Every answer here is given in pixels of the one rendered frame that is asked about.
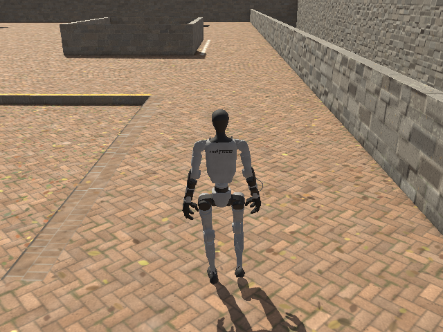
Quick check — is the right robot upper arm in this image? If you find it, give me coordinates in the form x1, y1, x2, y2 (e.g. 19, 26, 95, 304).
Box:
235, 139, 253, 178

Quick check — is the right robot hand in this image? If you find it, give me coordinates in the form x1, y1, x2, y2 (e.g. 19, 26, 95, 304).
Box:
245, 197, 261, 214

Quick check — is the left robot upper arm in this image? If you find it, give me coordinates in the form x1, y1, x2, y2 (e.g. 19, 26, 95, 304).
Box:
190, 140, 206, 179

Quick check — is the left robot hand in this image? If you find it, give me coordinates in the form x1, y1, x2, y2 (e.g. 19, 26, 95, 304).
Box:
182, 201, 199, 220

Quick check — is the robot head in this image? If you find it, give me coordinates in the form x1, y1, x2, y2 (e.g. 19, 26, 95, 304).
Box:
209, 109, 233, 143

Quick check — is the right robot foot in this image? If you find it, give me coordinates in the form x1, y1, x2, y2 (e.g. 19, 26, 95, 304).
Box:
235, 266, 245, 277

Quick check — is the right robot forearm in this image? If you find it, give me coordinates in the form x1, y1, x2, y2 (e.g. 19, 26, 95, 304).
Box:
246, 167, 260, 199

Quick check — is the left robot forearm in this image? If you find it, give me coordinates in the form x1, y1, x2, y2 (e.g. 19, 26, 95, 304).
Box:
183, 169, 197, 203

